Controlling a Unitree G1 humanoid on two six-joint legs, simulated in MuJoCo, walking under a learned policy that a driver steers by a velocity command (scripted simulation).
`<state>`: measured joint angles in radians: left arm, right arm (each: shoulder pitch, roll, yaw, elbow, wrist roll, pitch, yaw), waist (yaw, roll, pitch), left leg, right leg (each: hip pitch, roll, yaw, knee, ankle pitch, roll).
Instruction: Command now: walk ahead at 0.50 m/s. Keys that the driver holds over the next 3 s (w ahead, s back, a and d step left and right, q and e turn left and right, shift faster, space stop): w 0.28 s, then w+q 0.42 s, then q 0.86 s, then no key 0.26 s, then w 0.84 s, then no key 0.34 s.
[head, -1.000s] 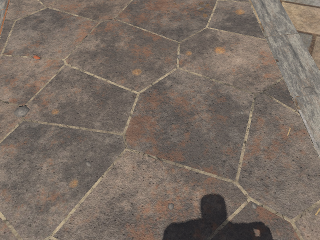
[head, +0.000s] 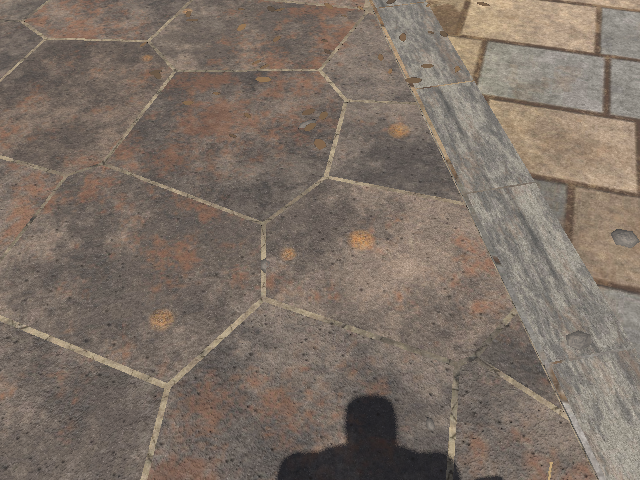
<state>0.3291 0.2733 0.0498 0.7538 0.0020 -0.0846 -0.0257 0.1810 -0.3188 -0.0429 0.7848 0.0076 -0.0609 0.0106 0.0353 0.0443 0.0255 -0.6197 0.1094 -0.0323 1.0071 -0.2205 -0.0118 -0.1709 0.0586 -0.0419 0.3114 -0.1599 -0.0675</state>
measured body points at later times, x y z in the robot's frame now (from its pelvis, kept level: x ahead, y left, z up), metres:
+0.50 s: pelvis +0.28 +0.07 +0.00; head +0.30 +0.09 +0.45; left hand +0.40 +0.35 -0.11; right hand +0.36 -0.21 -0.11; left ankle +0.29 +0.15 -0.75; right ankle +0.32 -0.10 -0.67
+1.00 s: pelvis +0.51 +0.04 -0.01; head +0.55 +0.05 +0.44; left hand +0.55 +0.34 -0.11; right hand +0.72 -0.20 -0.12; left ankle +0.48 +0.18 -0.68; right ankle +0.58 -0.05 -0.75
